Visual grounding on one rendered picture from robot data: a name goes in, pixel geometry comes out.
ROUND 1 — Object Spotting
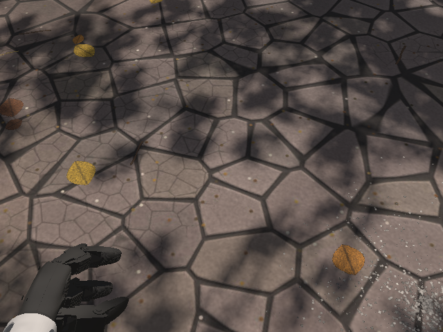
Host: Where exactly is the robot left forearm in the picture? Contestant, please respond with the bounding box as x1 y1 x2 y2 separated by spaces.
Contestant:
3 313 57 332

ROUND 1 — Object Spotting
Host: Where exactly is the left robot hand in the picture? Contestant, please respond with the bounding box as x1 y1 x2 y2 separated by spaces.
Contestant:
20 243 129 332

